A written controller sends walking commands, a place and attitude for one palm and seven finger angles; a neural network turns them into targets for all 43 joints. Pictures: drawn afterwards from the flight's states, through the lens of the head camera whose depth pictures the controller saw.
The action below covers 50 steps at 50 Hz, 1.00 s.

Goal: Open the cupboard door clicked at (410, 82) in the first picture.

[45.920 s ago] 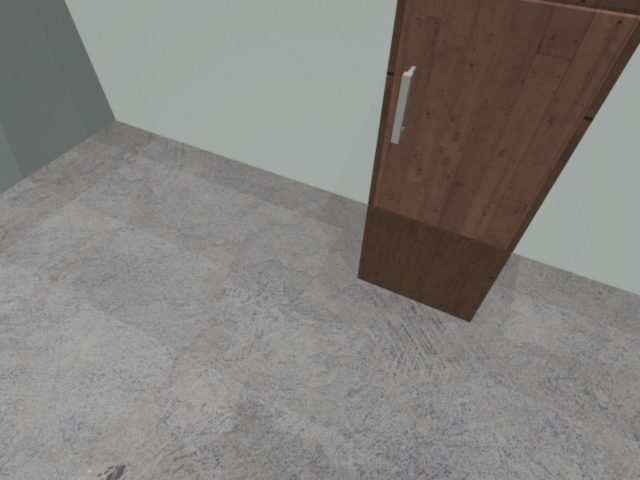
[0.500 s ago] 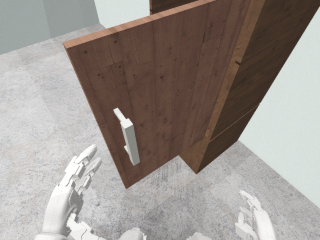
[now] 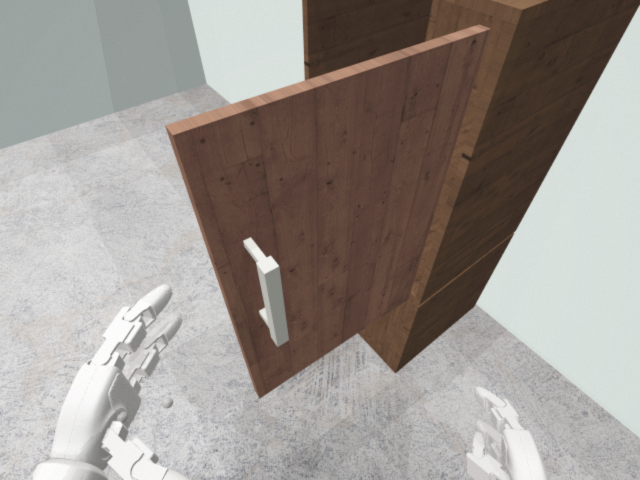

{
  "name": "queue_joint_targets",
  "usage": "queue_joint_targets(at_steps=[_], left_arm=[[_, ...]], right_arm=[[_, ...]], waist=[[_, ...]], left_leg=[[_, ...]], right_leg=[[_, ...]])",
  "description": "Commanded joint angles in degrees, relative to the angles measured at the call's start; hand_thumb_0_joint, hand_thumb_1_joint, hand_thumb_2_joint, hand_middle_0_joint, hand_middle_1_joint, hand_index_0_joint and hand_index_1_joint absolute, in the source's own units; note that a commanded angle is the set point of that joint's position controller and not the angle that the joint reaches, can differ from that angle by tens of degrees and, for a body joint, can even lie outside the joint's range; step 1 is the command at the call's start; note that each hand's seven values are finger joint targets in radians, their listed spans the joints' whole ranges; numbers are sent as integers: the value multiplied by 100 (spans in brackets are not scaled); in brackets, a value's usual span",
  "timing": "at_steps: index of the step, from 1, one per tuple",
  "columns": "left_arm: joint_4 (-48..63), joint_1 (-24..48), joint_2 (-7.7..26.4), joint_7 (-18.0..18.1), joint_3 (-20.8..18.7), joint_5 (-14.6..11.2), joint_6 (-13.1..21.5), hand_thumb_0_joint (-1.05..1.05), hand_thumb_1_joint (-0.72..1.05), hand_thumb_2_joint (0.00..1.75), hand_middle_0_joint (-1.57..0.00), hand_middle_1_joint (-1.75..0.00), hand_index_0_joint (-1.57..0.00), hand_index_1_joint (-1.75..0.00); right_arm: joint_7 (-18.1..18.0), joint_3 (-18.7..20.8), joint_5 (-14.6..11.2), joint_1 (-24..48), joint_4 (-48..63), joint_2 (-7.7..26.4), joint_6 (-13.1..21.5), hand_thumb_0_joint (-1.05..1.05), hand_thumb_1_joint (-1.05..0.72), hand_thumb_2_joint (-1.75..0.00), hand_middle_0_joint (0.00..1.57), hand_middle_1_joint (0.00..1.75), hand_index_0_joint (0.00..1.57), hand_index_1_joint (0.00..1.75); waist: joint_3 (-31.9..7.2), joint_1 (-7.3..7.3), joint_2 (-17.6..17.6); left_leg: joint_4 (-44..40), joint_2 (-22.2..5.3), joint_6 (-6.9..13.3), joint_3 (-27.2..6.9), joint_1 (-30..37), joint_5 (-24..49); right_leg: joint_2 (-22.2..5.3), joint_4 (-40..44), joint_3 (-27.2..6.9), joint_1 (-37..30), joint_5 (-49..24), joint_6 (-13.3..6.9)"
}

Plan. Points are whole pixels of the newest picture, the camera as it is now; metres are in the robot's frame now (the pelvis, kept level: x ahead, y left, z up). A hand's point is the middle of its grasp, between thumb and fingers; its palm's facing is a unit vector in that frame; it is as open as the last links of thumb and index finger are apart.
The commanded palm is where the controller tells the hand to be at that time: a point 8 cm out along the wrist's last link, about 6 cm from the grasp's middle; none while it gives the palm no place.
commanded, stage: draw the hand back to the body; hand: left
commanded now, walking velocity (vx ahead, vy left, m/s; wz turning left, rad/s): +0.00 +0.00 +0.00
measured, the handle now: (266, 295) +0.33 +0.10 +0.06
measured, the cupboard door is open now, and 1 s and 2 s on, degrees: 87 87 87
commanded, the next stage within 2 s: step back with the hand held close in 1.20 s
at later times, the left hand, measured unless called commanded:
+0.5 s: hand (72, 356) +0.20 +0.24 +0.16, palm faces +0.32 -0.87 -0.38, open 13.0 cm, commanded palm +0.15 +0.28 +0.18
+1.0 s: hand (21, 305) +0.21 +0.26 +0.21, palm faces +0.45 -0.81 -0.38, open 7.8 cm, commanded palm +0.16 +0.29 +0.23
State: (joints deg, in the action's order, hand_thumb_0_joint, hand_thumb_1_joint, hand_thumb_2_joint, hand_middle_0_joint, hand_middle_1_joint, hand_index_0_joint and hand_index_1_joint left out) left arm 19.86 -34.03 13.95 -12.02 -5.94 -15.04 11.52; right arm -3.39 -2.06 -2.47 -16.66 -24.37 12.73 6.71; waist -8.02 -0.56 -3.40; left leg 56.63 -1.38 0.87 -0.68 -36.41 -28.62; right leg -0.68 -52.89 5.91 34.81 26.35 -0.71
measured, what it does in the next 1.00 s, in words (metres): rises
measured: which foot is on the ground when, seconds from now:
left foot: down 0.00-1.00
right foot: down 0.00-1.00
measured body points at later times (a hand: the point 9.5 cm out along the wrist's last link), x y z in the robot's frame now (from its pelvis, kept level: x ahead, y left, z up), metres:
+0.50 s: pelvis +0.02 +0.01 +0.05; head +0.00 +0.00 +0.50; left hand +0.17 +0.28 +0.18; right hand +0.20 -0.20 -0.03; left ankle +0.00 +0.11 -0.68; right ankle +0.00 -0.12 -0.68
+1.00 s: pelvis +0.02 +0.00 +0.06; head +0.00 -0.02 +0.51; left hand +0.18 +0.30 +0.23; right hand +0.21 -0.22 -0.02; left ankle +0.00 +0.11 -0.68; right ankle +0.00 -0.12 -0.68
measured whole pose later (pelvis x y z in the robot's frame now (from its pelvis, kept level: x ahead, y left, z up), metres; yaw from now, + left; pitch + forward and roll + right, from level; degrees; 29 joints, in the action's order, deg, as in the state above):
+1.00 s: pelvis +0.02 +0.00 +0.06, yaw -2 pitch -4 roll -1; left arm 22.2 -26.4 18.8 6.8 -19.2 -3.8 3.9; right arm -3.7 -1.3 0.3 -11.1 -35.9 13.1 5.6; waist 1.0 -4.2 -3.5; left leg 24.6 -0.6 0.9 2.3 -4.6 -15.9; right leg -0.1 -22.5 3.2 4.6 13.7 -0.2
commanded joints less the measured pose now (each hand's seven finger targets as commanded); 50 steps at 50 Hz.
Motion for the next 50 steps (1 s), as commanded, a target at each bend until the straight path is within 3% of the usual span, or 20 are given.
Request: queue_joint_targets(at_steps=[1,4,6,7,8,10,14,20,22,26,34,37,41,45,50], left_arm=[[1395,189,572,-36,-515,-141,238,0,-50,30,-15,-30,-15,-30],[1383,228,777,-61,-797,-189,139,0,-40,34,-15,-30,-15,-30],[1525,333,720,-136,-714,-214,73,0,-32,37,-16,-30,-16,-30],[2103,376,1582,773,-934,683,-157,0,-29,39,-16,-30,-16,-30],[1961,-17,1043,1178,-694,785,-379,0,-26,40,-16,-30,-16,-30],[1752,-93,812,1583,-497,1018,-627,0,-18,43,-16,-30,-16,-30],[1801,224,1070,1914,-687,1202,-684,0,-5,50,-17,-30,-17,-30],[1817,459,1115,2037,-845,1285,-642,0,17,58,-17,-30,-17,-30],[1805,517,1152,2036,-941,1287,-618,0,23,62,-18,-30,-18,-30],[1745,549,1232,2026,-1168,1282,-584,0,37,68,-18,-30,-18,-30],[1593,844,1518,2004,-1761,1203,-507,0,65,80,-19,-30,-19,-30],[1729,1128,1545,1999,-1851,1192,-454,0,76,84,-19,-30,-19,-30],[1604,1303,1661,2004,-2060,1147,-439,0,90,90,-20,-30,-20,-30],[1264,1115,1374,1931,-1797,1133,-462,0,90,90,-20,-30,-20,-30],[1556,1294,1616,1960,-1970,1151,-386,0,90,90,-20,-30,-20,-30]], right_arm=[[-71,252,-41,583,934,645,474,0,-90,-90,20,30,20,30],[-84,244,-47,603,822,673,545,0,-90,-90,20,30,20,30],[-84,218,-63,624,810,682,605,0,-90,-90,20,30,20,30],[-242,243,30,647,875,636,505,0,-90,-90,20,30,20,30],[-292,184,75,597,830,503,461,0,-90,-90,20,30,20,30],[-298,147,85,619,677,498,373,0,-90,-90,20,30,20,30],[-330,130,153,768,516,587,333,0,-90,-90,20,30,20,30],[-303,106,189,914,260,584,424,0,-90,-90,20,30,20,30],[-282,122,205,952,179,599,441,0,-90,-90,20,30,20,30],[-218,144,226,1030,24,607,456,0,-90,-90,20,30,20,30],[-156,218,254,1193,-132,613,343,0,-90,-90,20,30,20,30],[-128,232,253,1188,-168,612,314,0,-90,-90,20,30,20,30],[-125,250,261,1255,-225,615,293,0,-90,-90,20,30,20,30],[-88,286,250,1287,-246,634,227,0,-90,-90,20,30,20,30],[-111,305,270,1336,-252,626,244,0,-90,-90,20,30,20,30]], waist=[[-332,-27,52],[-340,-67,128],[-285,-43,-26],[-388,-374,-206],[-89,-219,-196],[259,-155,-16],[267,-180,87],[350,-212,-88],[351,-234,43],[394,-287,-18],[484,-358,91],[448,-336,-219],[530,-353,-64],[758,-333,95],[494,-368,-56]], left_leg=[[-1185,171,-6,-193,519,1344],[-1280,157,3,-209,627,1407],[-1387,156,-7,-223,767,1435],[-1697,79,-1,-110,850,1411],[-1796,109,-18,-66,927,1318],[-1928,62,-2,-72,1087,1350],[-2337,41,17,-92,1528,1506],[-2853,8,-8,-85,2150,2090],[-2986,-10,-12,-80,2318,2334],[-3201,-47,-52,-56,2575,2816],[-3425,-29,-39,78,2817,2947],[-3487,-24,-52,79,2933,3112],[-3532,-11,-30,118,2970,2956],[-3587,-18,6,159,2960,2816],[-3580,22,24,167,3066,2769]], right_leg=[[196,951,-143,-678,-1166,-47],[206,1080,-152,-855,-1211,-53],[192,1133,-114,-891,-1263,-44],[47,1436,-470,-1188,-1191,-130],[14,1601,-420,-1146,-1106,-112],[16,1782,-338,-1213,-1071,-84],[-2,2110,-288,-1682,-1187,-70],[-18,2450,-264,-2240,-1636,-65],[-9,2551,-252,-2413,-1805,-53],[2,2725,-250,-2711,-2095,-56],[31,3052,-322,-3090,-2453,-67],[22,3091,-342,-3152,-2524,-61],[32,3190,-362,-3176,-2534,-55],[30,3297,-377,-3105,-2450,-34],[15,3323,-431,-3227,-2473,-42]])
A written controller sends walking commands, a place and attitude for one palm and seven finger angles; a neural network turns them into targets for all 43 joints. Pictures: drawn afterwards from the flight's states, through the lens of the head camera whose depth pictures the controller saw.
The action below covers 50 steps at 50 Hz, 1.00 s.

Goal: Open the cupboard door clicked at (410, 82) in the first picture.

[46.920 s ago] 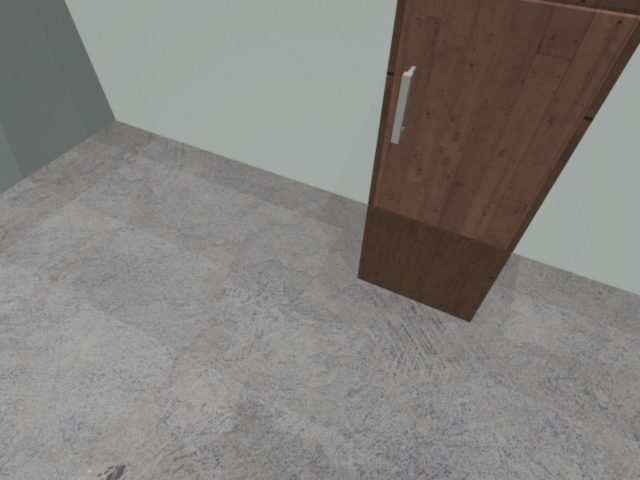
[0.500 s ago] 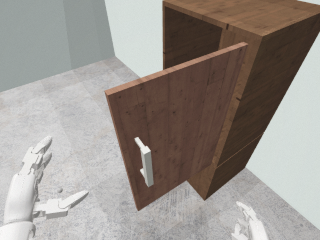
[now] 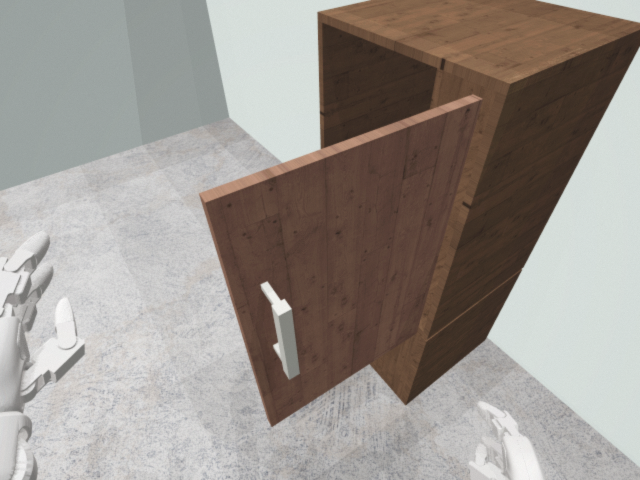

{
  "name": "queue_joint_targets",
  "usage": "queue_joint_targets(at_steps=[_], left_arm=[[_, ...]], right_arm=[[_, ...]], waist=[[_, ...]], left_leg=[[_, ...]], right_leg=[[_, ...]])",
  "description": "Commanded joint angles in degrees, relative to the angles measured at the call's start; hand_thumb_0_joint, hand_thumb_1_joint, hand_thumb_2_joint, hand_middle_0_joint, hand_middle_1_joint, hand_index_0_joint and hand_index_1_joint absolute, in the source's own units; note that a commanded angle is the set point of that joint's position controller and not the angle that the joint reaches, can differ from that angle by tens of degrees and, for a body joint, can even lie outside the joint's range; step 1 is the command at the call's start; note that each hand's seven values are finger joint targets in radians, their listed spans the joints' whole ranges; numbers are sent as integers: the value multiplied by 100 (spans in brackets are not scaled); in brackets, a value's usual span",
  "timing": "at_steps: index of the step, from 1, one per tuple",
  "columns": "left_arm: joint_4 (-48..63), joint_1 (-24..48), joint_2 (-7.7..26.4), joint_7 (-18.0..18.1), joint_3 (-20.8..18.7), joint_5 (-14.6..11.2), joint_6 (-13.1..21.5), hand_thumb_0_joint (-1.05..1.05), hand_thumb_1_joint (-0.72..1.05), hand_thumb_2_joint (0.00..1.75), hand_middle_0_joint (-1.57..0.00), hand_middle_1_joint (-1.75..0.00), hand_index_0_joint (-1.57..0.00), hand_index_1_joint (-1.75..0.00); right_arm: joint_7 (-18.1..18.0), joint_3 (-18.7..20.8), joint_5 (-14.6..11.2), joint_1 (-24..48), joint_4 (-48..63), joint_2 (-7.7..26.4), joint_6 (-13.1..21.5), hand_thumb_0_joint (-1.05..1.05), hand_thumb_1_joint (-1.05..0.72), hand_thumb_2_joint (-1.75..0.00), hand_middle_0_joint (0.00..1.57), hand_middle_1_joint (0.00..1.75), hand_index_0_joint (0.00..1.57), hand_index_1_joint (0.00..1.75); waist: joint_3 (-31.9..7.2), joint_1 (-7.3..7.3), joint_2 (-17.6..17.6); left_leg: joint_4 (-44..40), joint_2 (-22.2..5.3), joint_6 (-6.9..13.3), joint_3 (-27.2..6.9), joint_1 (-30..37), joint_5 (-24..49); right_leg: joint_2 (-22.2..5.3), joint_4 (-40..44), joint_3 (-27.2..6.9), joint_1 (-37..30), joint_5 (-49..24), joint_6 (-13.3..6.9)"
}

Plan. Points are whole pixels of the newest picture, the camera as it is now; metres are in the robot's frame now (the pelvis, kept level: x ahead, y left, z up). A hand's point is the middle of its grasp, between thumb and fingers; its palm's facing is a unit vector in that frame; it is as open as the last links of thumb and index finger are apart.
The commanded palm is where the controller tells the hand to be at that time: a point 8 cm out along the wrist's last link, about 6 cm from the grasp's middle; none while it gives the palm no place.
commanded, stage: draw the hand back to the body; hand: left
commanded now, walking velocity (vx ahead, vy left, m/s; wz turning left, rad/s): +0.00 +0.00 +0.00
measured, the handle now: (280, 332) +0.31 +0.10 +0.01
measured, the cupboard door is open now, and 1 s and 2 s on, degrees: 87 87 87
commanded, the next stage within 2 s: step back with the hand held close in 0.20 s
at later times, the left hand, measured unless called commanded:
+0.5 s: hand (75, 344) +0.18 +0.26 +0.16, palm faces +0.43 -0.78 -0.45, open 7.4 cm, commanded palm +0.13 +0.30 +0.17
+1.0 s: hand (8, 423) +0.11 +0.28 +0.15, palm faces +0.42 -0.76 -0.50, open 7.4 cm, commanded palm +0.05 +0.32 +0.17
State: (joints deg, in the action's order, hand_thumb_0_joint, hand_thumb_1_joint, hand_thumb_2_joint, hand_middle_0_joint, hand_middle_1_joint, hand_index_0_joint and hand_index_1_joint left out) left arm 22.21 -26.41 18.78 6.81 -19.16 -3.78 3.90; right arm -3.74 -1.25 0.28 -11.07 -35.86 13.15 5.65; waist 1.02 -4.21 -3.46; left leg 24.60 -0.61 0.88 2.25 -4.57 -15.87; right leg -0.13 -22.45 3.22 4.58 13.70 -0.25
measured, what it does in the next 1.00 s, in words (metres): shifts its weight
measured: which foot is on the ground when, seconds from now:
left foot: down 0.00-1.00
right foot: down 0.00-1.00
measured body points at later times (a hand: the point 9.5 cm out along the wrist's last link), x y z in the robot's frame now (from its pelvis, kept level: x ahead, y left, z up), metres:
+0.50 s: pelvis -0.02 +0.00 +0.00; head -0.02 -0.02 +0.45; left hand +0.15 +0.30 +0.18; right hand +0.17 -0.23 -0.08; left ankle -0.02 +0.11 -0.74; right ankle -0.01 -0.12 -0.74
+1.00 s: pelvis -0.09 +0.02 -0.02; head -0.07 +0.03 +0.43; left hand +0.08 +0.32 +0.18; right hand +0.07 -0.22 -0.09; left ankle -0.02 +0.11 -0.74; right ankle -0.01 -0.11 -0.74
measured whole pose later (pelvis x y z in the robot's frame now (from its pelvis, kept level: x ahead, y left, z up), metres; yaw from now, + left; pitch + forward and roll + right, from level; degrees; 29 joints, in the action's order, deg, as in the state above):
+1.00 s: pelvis -0.09 +0.02 -0.02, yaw +1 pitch +0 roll -1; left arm 29.4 -31.2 23.5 8.9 -24.7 -0.1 12.2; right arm -4.6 -0.1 0.2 -13.2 -31.8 12.2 4.1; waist 2.7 0.3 0.2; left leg 33.9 0.3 3.0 2.3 -21.8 -12.0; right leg 0.5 -31.6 0.1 21.2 10.7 1.2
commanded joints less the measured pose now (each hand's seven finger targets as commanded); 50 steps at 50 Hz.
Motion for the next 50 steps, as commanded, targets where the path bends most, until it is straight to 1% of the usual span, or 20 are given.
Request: queue_joint_targets(at_steps=[1,3,9,11,15,16,17,18,21,24,26,28,29,31,34,35,41,44,47,50], left_arm=[[1408,541,1154,87,-662,41,396,0,90,90,-20,-30,-20,-30],[1416,490,1168,102,-694,44,408,0,90,90,-20,-30,-20,-30],[1193,465,1111,91,-668,38,397,0,90,90,-20,-30,-20,-30],[1160,426,1057,78,-634,22,417,0,90,90,-20,-30,-20,-30],[1203,481,1040,67,-593,33,442,0,90,90,-20,-30,-20,-30],[1449,898,1242,95,-721,31,480,0,90,90,-20,-30,-20,-30],[1587,1297,1880,122,-1405,59,714,0,90,90,-20,-30,-20,-30],[989,608,1435,54,-1097,59,714,0,90,90,-20,-30,-20,-30],[1063,98,1154,5,-804,100,774,0,90,90,-20,-30,-20,-30],[1279,-139,1288,53,-905,109,793,0,90,90,-20,-30,-20,-30],[1407,-288,1353,87,-994,103,789,0,90,90,-20,-30,-20,-30],[1553,-349,1455,123,-1100,103,802,0,90,90,-20,-30,-20,-30],[1627,-348,1576,153,-1205,106,816,0,90,90,-20,-30,-20,-30],[1717,-468,1536,174,-1202,110,845,0,90,90,-20,-30,-20,-30],[1825,-530,1580,213,-1280,116,885,0,90,90,-20,-30,-20,-30],[1820,-549,1555,223,-1264,126,893,0,90,90,-20,-30,-20,-30],[1760,-452,1425,283,-1186,214,1005,0,90,90,-20,-30,-20,-30],[1905,-355,1533,323,-1315,294,1112,0,90,90,-20,-30,-20,-30],[1958,-228,1427,341,-1296,365,1185,0,90,90,-20,-30,-20,-30],[1970,-227,1464,335,-1421,413,1252,0,90,90,-20,-30,-20,-30]], right_arm=[[-78,223,-7,771,891,574,369,0,-90,-90,20,30,20,30],[-79,215,-4,753,858,554,405,0,-90,-90,20,30,20,30],[-90,229,-5,793,803,563,438,0,-90,-90,20,30,20,30],[-81,235,-9,796,812,554,431,0,-90,-90,20,30,20,30],[-70,246,-5,798,794,559,445,0,-90,-90,20,30,20,30],[-80,241,-9,828,791,578,463,0,-90,-90,20,30,20,30],[-85,232,-61,732,979,681,335,0,-90,-90,20,30,20,30],[-97,253,-27,714,866,614,230,0,-90,-90,20,30,20,30],[-81,299,-7,715,961,675,68,0,-90,-90,20,30,20,30],[-108,352,-4,709,1042,714,-33,0,-90,-90,20,30,20,30],[-120,380,-28,668,1134,696,-94,0,-90,-90,20,30,20,30],[-131,411,-47,671,1195,679,-142,0,-90,-90,20,30,20,30],[-153,421,-40,696,1190,687,-158,0,-90,-90,20,30,20,30],[-164,426,-51,669,1259,667,-167,0,-90,-90,20,30,20,30],[-173,444,-47,676,1296,689,-152,0,-90,-90,20,30,20,30],[-169,437,-56,646,1305,666,-140,0,-90,-90,20,30,20,30],[-145,436,-55,518,1305,740,-16,0,-90,-90,20,30,20,30],[-163,448,-23,504,1287,779,84,0,-90,-90,20,30,20,30],[-166,437,-13,460,1301,791,180,0,-90,-90,20,30,20,30],[-166,448,-10,429,1290,745,286,0,-90,-90,20,30,20,30]], waist=[[-480,-4,-74],[-474,-7,-206],[-236,-3,-93],[-232,3,115],[-246,18,19],[-425,22,20],[69,305,249],[-39,329,541],[-342,344,119],[-694,330,50],[-920,332,223],[-1014,339,258],[-1036,325,121],[-1055,330,111],[-981,317,-78],[-916,325,-22],[-414,398,36],[-372,395,-59],[-345,387,-430],[-500,361,-542]], left_leg=[[-372,-54,13,-132,-77,1542],[-363,-41,2,-122,-63,1631],[-428,-57,-1,-127,-82,1443],[-441,-65,13,-119,-83,1414],[-442,-58,20,-103,-58,1389],[-432,-41,28,-124,-4,1391],[-247,-151,109,-215,-431,1010],[-123,-135,121,-258,-363,961],[-133,-184,82,-193,-356,1259],[-166,-278,64,-218,-383,1768],[-148,-340,49,-247,-426,2046],[-99,-368,54,-235,-539,2073],[-105,-353,50,-271,-634,2060],[-110,-394,51,-301,-769,2042],[-187,-444,92,-397,-1153,1706],[-213,-469,100,-400,-1248,1515],[-419,-509,259,-598,-2359,-790],[-554,-594,341,-743,-2732,-1481],[-951,-874,468,-1044,-3395,-2082],[-1044,-1031,566,-1237,-3709,-2092]], right_leg=[[-31,263,-151,-222,-1227,-90],[-33,263,-154,-229,-1314,-95],[-15,368,-149,-116,-1124,-92],[-14,368,-147,-120,-1112,-68],[-25,396,-170,-119,-1103,-66],[-25,394,-187,-180,-1124,-67],[-288,686,-702,454,-1405,-57],[-415,724,-709,499,-1455,-66],[-450,538,-617,467,-1690,-54],[-400,267,-485,284,-2003,-14],[-362,72,-448,187,-2205,10],[-363,-45,-484,178,-2318,27],[-386,-91,-476,125,-2325,8],[-347,-233,-486,126,-2309,15],[-318,-369,-500,99,-2021,22],[-302,-409,-529,151,-1873,28],[-319,-311,-766,327,-275,4],[-235,-415,-726,301,263,37],[2,-1123,-548,-106,252,106],[183,-1760,-500,-565,-504,134]])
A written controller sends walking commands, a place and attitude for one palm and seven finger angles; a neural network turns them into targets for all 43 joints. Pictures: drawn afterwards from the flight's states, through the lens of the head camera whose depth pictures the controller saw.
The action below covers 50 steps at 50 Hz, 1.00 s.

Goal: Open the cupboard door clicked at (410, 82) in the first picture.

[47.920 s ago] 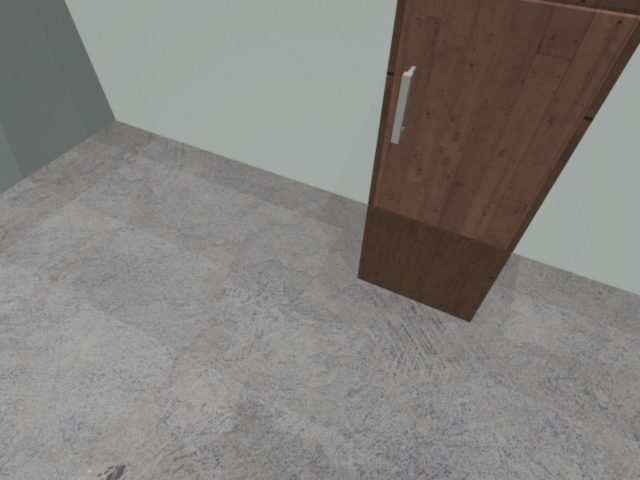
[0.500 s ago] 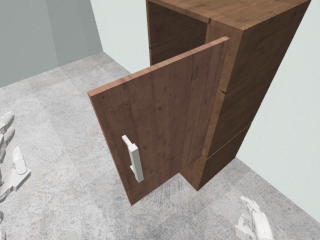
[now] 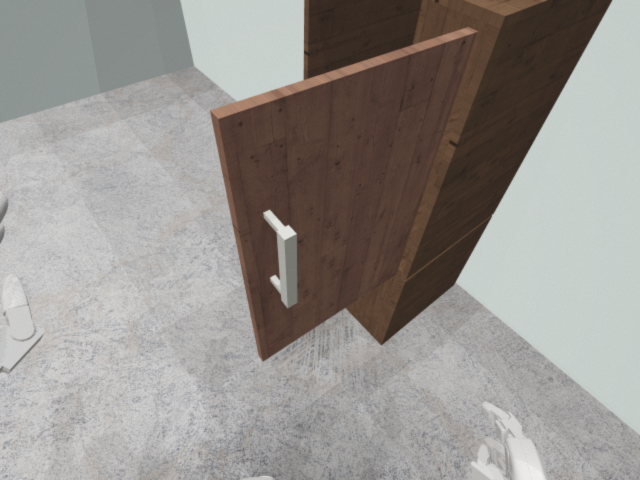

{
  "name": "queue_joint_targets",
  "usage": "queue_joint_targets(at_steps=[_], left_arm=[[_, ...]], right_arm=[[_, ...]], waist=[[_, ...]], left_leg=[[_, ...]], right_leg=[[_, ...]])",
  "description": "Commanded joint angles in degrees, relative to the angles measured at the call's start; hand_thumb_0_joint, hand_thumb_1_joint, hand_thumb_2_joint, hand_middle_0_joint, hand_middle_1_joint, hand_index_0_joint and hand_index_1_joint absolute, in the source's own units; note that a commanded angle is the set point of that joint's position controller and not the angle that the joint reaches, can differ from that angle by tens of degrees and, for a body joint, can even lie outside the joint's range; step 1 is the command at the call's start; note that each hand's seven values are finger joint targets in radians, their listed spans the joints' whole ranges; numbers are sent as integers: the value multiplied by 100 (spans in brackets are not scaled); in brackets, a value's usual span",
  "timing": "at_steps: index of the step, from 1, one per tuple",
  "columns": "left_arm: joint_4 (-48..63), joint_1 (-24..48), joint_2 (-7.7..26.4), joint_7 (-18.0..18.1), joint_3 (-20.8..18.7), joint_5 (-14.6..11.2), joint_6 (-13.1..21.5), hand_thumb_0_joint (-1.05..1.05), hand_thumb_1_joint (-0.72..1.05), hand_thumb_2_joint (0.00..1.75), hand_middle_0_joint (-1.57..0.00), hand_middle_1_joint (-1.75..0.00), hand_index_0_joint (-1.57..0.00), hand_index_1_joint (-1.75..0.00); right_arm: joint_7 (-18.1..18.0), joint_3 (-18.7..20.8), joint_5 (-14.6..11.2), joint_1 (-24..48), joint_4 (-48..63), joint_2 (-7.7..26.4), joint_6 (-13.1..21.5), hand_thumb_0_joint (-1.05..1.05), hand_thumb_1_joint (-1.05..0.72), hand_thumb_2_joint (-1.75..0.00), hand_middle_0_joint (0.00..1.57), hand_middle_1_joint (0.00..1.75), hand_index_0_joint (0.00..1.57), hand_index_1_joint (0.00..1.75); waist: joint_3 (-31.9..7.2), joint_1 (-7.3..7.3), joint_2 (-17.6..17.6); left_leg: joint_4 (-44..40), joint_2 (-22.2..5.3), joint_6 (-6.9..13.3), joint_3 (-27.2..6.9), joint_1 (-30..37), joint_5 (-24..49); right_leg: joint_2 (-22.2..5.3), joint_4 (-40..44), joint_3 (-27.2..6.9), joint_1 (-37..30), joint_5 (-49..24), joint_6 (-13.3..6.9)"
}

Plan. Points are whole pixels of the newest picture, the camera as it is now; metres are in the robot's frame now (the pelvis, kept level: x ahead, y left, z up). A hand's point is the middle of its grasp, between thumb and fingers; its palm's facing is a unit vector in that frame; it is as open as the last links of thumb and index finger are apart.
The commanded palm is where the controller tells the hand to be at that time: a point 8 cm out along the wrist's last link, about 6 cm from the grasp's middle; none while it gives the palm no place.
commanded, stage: step back with the hand held close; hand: left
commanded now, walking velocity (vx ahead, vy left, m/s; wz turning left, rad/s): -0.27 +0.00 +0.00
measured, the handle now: (280, 262) +0.40 +0.08 +0.02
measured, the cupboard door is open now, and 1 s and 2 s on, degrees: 87 87 87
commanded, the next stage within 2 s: stop stepping back and stand still in 0.52 s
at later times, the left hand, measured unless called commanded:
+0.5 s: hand out of the picture +0.14 +0.27 +0.19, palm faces +0.45 -0.79 -0.41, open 7.4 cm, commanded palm +0.08 +0.30 +0.19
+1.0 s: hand out of the picture +0.05 +0.23 +0.17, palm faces +0.35 -0.83 -0.44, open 7.4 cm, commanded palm -0.01 +0.27 +0.19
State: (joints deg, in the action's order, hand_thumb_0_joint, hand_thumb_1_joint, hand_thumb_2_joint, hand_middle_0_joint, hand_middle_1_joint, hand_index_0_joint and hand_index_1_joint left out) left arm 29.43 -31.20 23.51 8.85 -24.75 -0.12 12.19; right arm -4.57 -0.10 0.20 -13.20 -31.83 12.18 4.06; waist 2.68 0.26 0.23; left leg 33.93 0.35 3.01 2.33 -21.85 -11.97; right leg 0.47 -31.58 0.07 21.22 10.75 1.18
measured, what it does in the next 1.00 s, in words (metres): walks backwards: right foot, then left foot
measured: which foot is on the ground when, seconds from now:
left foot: down 0.00-0.66, up 0.68-0.80, down 0.82-1.00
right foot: down 0.00-0.28, up 0.30-0.62, down 0.64-1.00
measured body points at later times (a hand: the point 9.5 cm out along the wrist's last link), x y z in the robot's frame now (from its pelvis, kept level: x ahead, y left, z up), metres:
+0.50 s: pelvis -0.07 +0.00 +0.01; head -0.04 +0.04 +0.46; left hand +0.11 +0.31 +0.21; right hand +0.10 -0.21 -0.06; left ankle +0.04 +0.09 -0.73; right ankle -0.18 -0.13 -0.66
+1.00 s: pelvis -0.17 -0.02 +0.00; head -0.18 -0.01 +0.45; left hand +0.03 +0.27 +0.19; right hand -0.06 -0.29 -0.07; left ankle -0.08 +0.07 -0.73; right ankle -0.25 -0.12 -0.73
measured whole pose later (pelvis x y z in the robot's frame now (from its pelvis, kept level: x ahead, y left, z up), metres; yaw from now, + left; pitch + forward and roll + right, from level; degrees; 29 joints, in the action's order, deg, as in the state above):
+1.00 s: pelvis -0.17 -0.02 +0.00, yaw -4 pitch +0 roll +0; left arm 25.6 -31.4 23.6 8.7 -24.0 -3.0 9.9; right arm -4.8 0.4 0.2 -14.7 -36.9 13.9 5.9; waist -1.9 2.6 1.2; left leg 28.5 1.1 2.0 1.7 -21.0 -7.5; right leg 1.4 -29.6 1.2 7.4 22.2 -1.4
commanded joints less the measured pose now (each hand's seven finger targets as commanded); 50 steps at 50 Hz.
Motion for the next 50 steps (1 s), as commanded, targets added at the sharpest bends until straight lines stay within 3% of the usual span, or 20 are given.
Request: queue_joint_targets(at_steps=[1,4,7,9,12,14,15,18,20,26,30,33,34,36,39,42,44,46,48,50], left_arm=[[1240,243,998,114,-894,47,445,0,90,90,-20,-30,-20,-30],[1279,372,943,81,-790,-4,460,0,90,90,-20,-30,-20,-30],[1211,519,1020,146,-661,-79,424,0,90,90,-20,-30,-20,-30],[1230,537,1090,212,-690,-100,408,0,90,90,-20,-30,-20,-30],[1396,396,1160,200,-804,-141,383,0,90,90,-20,-30,-20,-30],[1573,247,1254,171,-1108,-24,554,0,90,90,-20,-30,-20,-30],[1622,279,1217,148,-1116,-11,565,0,90,90,-20,-30,-20,-30],[1643,234,988,183,-857,-135,524,0,90,90,-20,-30,-20,-30],[1604,154,795,184,-553,-194,461,0,90,90,-20,-30,-20,-30],[1542,484,935,116,-440,-314,269,0,90,90,-20,-30,-20,-30],[1655,62,1313,-43,-807,-502,381,0,90,90,-20,-30,-20,-30],[1596,-86,1842,25,-1295,-491,489,0,90,90,-20,-30,-20,-30],[1712,19,1671,19,-1110,-502,423,0,90,90,-20,-30,-20,-30],[1184,-559,1483,49,-1136,-377,169,0,90,90,-20,-30,-20,-30],[873,45,1231,89,-840,-385,64,0,90,90,-20,-30,-20,-30],[719,351,1157,94,-628,-352,161,0,90,90,-20,-30,-20,-30],[777,149,1231,89,-653,-283,166,0,90,90,-20,-30,-20,-30],[1102,193,1137,52,-543,-288,248,0,90,90,-20,-30,-20,-30],[1223,131,1148,77,-656,-263,257,0,90,90,-20,-30,-20,-30],[1274,-138,1249,90,-840,-259,287,0,90,90,-20,-30,-20,-30]], right_arm=[[-75,340,10,651,879,830,471,0,-90,-90,20,30,20,30],[-35,364,19,517,770,804,505,0,-90,-90,20,30,20,30],[29,353,29,475,563,689,438,0,-90,-90,20,30,20,30],[59,334,35,521,443,630,367,0,-90,-90,20,30,20,30],[3,313,-7,680,530,705,297,0,-90,-90,20,30,20,30],[-61,373,60,897,618,887,392,0,-90,-90,20,30,20,30],[-51,388,131,772,614,725,478,0,-90,-90,20,30,20,30],[68,465,116,690,398,645,691,0,-90,-90,20,30,20,30],[94,401,116,625,265,624,771,0,-90,-90,20,30,20,30],[116,323,159,664,161,658,701,0,-90,-90,20,30,20,30],[195,264,166,782,317,579,453,0,-90,-90,20,30,20,30],[146,141,136,889,425,498,305,0,-90,-90,20,30,20,30],[135,213,-16,984,465,590,316,0,-90,-90,20,30,20,30],[70,76,-55,878,560,436,261,0,-90,-90,20,30,20,30],[-33,101,-57,784,424,655,287,0,-90,-90,20,30,20,30],[-103,241,-137,517,420,878,435,0,-90,-90,20,30,20,30],[-81,193,-44,558,415,846,477,0,-90,-90,20,30,20,30],[-50,204,-31,607,420,812,561,0,-90,-90,20,30,20,30],[-59,191,30,702,463,791,592,0,-90,-90,20,30,20,30],[-65,231,64,702,500,735,574,0,-90,-90,20,30,20,30]], waist=[[-663,-82,-908],[-603,-3,-140],[-525,42,762],[-748,70,847],[-509,51,-64],[-785,-60,-2210],[-876,-9,-1944],[-1018,-75,-762],[-1149,-39,-989],[-1461,-47,-1518],[-1777,-162,-1091],[-1286,-119,445],[-1348,-202,1100],[-1124,-66,731],[-695,123,201],[-854,78,-2],[-1126,13,-782],[-938,2,-851],[-451,-7,-841],[-484,11,-698]], left_leg=[[-1901,-1134,385,-1244,-2072,-2524],[-930,-574,143,-765,-1420,-2156],[872,-13,-227,-303,126,-1313],[1271,45,-270,-238,675,-902],[-699,-339,-98,-734,321,-979],[-2636,-1775,463,-2351,-1796,-2638],[-3106,-2144,704,-2758,-2138,-2985],[-2006,-1774,630,-1904,266,-324],[-2011,-1675,492,-1678,967,459],[-2584,-1340,116,-1110,1508,113],[-1705,-1018,-251,-565,1859,1611],[527,-165,-494,151,1352,-338],[1345,154,-471,-58,524,-760],[1354,-68,-330,-188,-522,-655],[-51,-78,-241,6,523,345],[-758,-538,34,-453,1543,2200],[-702,-696,180,-913,1679,2838],[-1396,-937,158,-1419,1019,1060],[-2079,-781,-9,-1386,88,-1301],[-1697,-450,-211,-994,24,-1472]], right_leg=[[122,-906,-266,-2271,-253,-11],[-255,89,-966,-1382,8,-210],[-1236,1590,-1908,636,1567,-702],[-1467,1617,-1663,901,859,-838],[-668,729,-799,564,690,-337],[399,-1856,-60,-1446,776,31],[550,-3225,-243,-1625,1216,19],[291,-3173,-377,235,1738,-50],[242,-2616,-199,339,1856,-26],[463,-601,273,-550,2031,-168],[201,1603,178,-1056,624,-358],[-1476,2088,-905,140,-457,-753],[-1565,1653,-1123,-409,-1881,-756],[-1466,765,-628,-1354,-3658,-718],[-1195,645,-338,-851,-2934,-412],[-459,245,-181,-727,-1979,137],[-194,114,18,-545,-997,110],[-19,276,54,-861,944,-7],[-14,707,108,-1213,1284,-190],[-145,1138,-36,-1170,1765,-360]])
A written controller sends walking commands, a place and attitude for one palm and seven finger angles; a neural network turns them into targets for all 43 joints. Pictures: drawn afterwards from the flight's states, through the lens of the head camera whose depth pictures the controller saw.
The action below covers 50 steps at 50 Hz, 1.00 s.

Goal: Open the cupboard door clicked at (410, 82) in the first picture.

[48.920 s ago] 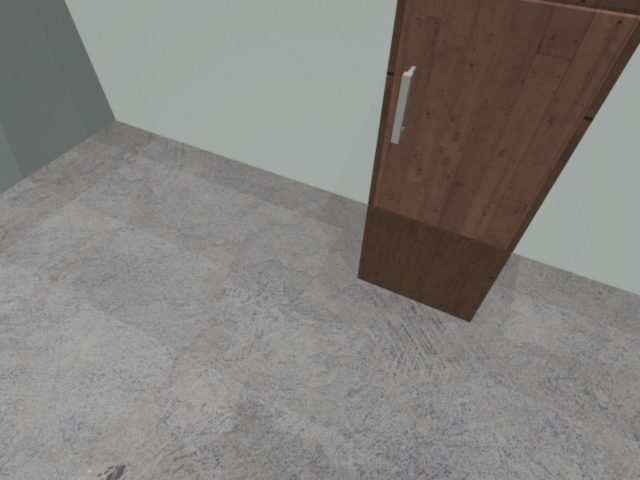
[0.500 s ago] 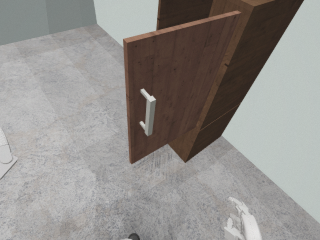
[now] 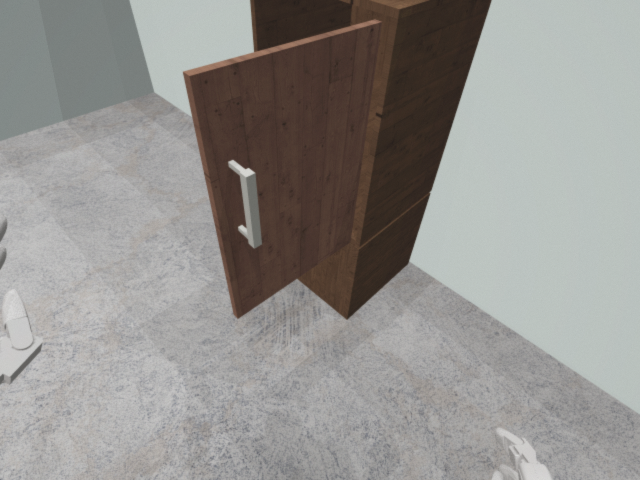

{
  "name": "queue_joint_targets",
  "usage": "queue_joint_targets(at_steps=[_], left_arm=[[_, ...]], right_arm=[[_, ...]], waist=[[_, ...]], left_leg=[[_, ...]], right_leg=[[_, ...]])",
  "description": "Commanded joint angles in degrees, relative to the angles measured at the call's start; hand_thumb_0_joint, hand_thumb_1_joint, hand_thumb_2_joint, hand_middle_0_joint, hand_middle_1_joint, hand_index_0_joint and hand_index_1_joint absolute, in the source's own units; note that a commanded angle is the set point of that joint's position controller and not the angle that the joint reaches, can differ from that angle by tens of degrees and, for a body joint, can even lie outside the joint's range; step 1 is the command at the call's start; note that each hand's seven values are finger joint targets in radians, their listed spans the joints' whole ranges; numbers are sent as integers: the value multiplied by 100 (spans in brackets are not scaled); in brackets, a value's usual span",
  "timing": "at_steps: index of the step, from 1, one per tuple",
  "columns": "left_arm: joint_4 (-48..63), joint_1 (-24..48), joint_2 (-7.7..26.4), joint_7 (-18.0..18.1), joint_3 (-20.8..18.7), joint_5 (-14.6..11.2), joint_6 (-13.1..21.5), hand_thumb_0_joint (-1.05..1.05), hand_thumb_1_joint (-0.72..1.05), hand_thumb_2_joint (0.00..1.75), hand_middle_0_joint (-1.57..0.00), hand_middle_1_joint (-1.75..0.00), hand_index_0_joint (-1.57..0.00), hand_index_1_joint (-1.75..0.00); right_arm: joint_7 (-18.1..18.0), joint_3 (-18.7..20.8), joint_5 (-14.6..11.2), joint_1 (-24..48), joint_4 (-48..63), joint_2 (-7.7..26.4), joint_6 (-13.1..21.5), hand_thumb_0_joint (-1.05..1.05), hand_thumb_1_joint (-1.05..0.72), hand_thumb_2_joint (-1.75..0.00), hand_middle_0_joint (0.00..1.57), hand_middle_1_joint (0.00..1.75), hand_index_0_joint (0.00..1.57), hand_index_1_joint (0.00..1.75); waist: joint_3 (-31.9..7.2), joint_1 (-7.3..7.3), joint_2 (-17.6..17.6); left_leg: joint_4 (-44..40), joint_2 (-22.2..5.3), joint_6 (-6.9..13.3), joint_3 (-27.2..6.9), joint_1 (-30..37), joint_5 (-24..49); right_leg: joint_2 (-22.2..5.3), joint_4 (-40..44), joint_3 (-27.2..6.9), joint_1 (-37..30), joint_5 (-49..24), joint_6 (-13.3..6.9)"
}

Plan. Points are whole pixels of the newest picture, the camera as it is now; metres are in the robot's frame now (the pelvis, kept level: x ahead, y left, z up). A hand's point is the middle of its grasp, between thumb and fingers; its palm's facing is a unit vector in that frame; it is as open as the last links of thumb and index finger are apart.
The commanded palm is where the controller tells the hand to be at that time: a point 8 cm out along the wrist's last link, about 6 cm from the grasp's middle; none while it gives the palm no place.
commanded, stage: stop stepping back and stand still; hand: left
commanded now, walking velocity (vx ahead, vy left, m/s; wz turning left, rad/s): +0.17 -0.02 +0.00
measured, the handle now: (245, 205) +0.56 +0.14 +0.02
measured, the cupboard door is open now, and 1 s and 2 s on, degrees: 87 87 87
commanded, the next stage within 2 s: let the arm hang, fingers relaxed in 0.32 s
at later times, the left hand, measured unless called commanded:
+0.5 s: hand (76, 395) +0.19 +0.25 +0.08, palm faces +0.26 -0.82 -0.51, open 7.4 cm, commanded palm none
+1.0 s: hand out of the picture -0.08 +0.21 -0.16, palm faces +0.09 -0.97 -0.24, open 7.3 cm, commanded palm none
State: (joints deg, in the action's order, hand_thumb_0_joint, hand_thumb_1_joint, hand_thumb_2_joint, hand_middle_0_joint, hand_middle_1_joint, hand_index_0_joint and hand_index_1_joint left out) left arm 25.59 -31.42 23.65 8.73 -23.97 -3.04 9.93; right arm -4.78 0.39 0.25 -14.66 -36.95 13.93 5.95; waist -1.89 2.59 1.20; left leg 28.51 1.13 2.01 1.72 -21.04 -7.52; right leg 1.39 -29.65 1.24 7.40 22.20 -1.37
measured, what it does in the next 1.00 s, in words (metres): steps on the spot: left foot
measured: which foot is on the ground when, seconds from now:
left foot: down 0.00-0.42, up 0.44-0.58, down 0.60-1.00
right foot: down 0.00-1.00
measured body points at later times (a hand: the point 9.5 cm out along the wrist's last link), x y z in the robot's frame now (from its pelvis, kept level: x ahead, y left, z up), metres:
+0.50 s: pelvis -0.02 +0.00 +0.00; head -0.02 -0.03 +0.45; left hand +0.17 +0.29 +0.11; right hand +0.13 -0.22 -0.12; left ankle +0.01 +0.12 -0.72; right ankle -0.05 -0.09 -0.73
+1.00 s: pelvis -0.03 +0.02 +0.01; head -0.01 +0.02 +0.46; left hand -0.08 +0.26 -0.14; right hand -0.01 -0.21 -0.15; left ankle -0.01 +0.13 -0.73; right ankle -0.05 -0.09 -0.73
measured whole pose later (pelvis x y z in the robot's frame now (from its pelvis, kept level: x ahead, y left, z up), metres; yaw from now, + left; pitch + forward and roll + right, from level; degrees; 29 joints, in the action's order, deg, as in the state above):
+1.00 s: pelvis -0.03 +0.02 +0.01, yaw +3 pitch -2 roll +0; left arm -66.1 -17.8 11.7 1.2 -0.8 0.3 -0.9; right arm -1.7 -0.4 1.1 -14.3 -63.8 9.5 -1.4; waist 4.2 -0.5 -0.8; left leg 24.6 -0.7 0.4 1.4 -12.0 -11.1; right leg -0.1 -22.8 4.4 6.9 14.5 -0.9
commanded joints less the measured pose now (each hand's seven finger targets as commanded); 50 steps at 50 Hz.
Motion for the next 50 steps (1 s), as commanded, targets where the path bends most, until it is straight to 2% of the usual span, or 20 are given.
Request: queue_joint_targets(at_steps=[1,4,5,7,9,10,13,15,18,20,21,23,26,28,31,32,34,37,44,50], left_arm=[[1567,-255,1152,90,-868,21,502,0,90,90,-20,-30,-20,-30],[1508,90,1172,151,-874,12,480,0,90,90,-20,-30,-20,-30],[1347,366,1096,175,-767,44,475,0,90,90,-20,-30,-20,-30],[977,900,984,173,-561,117,486,0,90,90,-20,-30,-20,-30],[814,1122,854,147,-385,144,503,0,90,90,-20,-30,-20,-30],[912,1100,890,151,-443,150,530,0,90,90,-20,-30,-20,-30],[1115,969,971,103,-542,180,573,0,90,90,-20,-30,-20,-30],[1412,814,1027,105,-596,198,603,0,90,90,-20,-30,-20,-30],[1491,131,987,102,-663,178,528,0,90,90,-20,-30,-20,-30],[1281,-58,1060,80,-792,116,496,0,90,90,-20,-30,-20,-30],[-3308,561,-120,-722,1671,648,-521,0,90,90,-20,-30,-20,-30],[-3607,870,-401,-830,1715,520,-899,0,90,90,-20,-30,-20,-30],[-4461,1201,-299,-815,1809,527,-917,0,90,90,-20,-30,-20,-30],[-5202,1371,-208,-774,1870,520,-943,0,90,90,-20,-30,-20,-30],[-6212,1545,-263,-717,1988,459,-987,0,90,90,-20,-30,-20,-30],[-6525,1556,-321,-710,2020,424,-998,0,90,90,-20,-30,-20,-30],[-7123,1606,-406,-699,2105,378,-1010,0,90,90,-20,-30,-20,-30],[-7768,1467,-610,-723,2071,368,-983,0,90,90,-20,-30,-20,-30],[-8657,1449,-611,-752,2221,341,-950,0,90,90,-20,-30,-20,-30],[-8977,1339,-715,-726,2277,341,-969,0,90,90,-20,-30,-20,-30]], right_arm=[[-33,198,66,800,1016,525,353,0,-90,-90,20,30,20,30],[-46,288,49,615,829,548,245,0,-90,-90,20,30,20,30],[-44,252,41,559,771,526,268,0,-90,-90,20,30,20,30],[-62,164,30,523,686,469,338,0,-90,-90,20,30,20,30],[-142,194,-10,580,720,553,423,0,-90,-90,20,30,20,30],[-156,193,-5,608,794,632,459,0,-90,-90,20,30,20,30],[-123,103,71,595,763,476,529,0,-90,-90,20,30,20,30],[-67,104,116,654,765,388,642,0,-90,-90,20,30,20,30],[3,81,76,703,821,434,619,0,-90,-90,20,30,20,30],[46,91,82,710,876,373,530,0,-90,-90,20,30,20,30],[513,396,-5,841,-616,1051,488,0,-90,-90,20,30,20,30],[489,277,16,157,-532,473,-86,0,-90,-90,20,30,20,30],[478,253,111,357,-382,542,-377,0,-90,-90,20,30,20,30],[441,263,160,502,-467,531,-521,0,-90,-90,20,30,20,30],[393,169,205,217,-973,501,-580,0,-90,-90,20,30,20,30],[372,150,194,200,-1159,505,-575,0,-90,-90,20,30,20,30],[318,73,139,257,-1439,457,-593,0,-90,-90,20,30,20,30],[257,75,133,230,-1736,318,-599,0,-90,-90,20,30,20,30],[239,67,63,-30,-2300,348,-602,0,-90,-90,20,30,20,30],[251,52,76,-181,-2596,231,-604,0,-90,-90,20,30,20,30]], waist=[[-7,-199,-627],[246,-176,467],[395,-143,485],[566,-60,173],[552,-88,-534],[524,-154,-1048],[327,-131,-1314],[107,-221,-1010],[-255,-292,-930],[-227,-221,-171],[-65,-76,371],[-327,-74,584],[133,-235,1589],[360,-282,1612],[94,-222,404],[28,-239,-373],[0,-257,-1093],[-137,-261,-1204],[258,-231,-340],[504,-218,-112]], left_leg=[[-677,-350,-199,-675,128,-1734],[1888,-127,-256,-250,112,-1054],[2019,-256,-217,-290,-150,-1053],[859,-469,-104,-249,250,-1042],[-195,-464,21,-421,983,-1109],[-629,-831,212,-1055,1030,-1189],[-1917,-1623,632,-2686,448,-2509],[-1845,-1578,683,-2302,508,-1990],[-1044,-996,271,-1033,290,-891],[-61,-386,-98,-404,-10,-943],[1476,-540,-140,-322,-314,-307],[1549,-376,-226,-274,-203,-1318],[1350,-194,-122,-160,-561,-1374],[963,-181,-98,-136,-256,-1145],[204,-525,-58,-327,834,1301],[214,-653,-40,-399,1131,2073],[-28,-795,25,-565,1219,2256],[-242,-754,-5,-487,1205,1409],[-684,-762,-4,-534,1204,550],[-955,-741,3,-546,1110,3]], right_leg=[[-424,1209,-383,565,1083,-249],[-1700,1999,-2023,1603,1858,-967],[-1818,1873,-1953,1483,1398,-999],[-1506,1298,-1216,1447,820,-687],[-812,599,-611,1619,670,-299],[-407,101,-407,1597,255,-101],[-21,-1292,-20,1208,466,143],[-154,-1132,-99,975,533,105],[-181,524,8,-69,-384,63],[-791,1168,-1074,22,-515,-246],[-1680,400,-1204,774,-2703,-482],[-1619,241,-1021,750,-2921,-727],[-1459,95,-675,99,-4417,-691],[-1387,130,-584,40,-4957,-566],[-1007,-5,-342,199,-4070,-87],[-897,-13,-274,327,-3427,-28],[-694,259,-231,232,-2293,-17],[-732,649,-229,-44,-2155,-90],[-737,1106,-193,98,-1594,-122],[-748,1203,-177,289,-953,-90]])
